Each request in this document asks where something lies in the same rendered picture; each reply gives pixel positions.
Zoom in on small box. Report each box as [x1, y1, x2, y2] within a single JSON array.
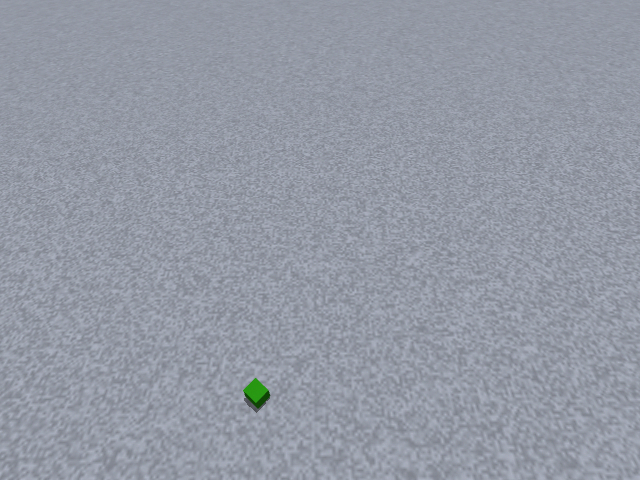
[[243, 378, 270, 409]]

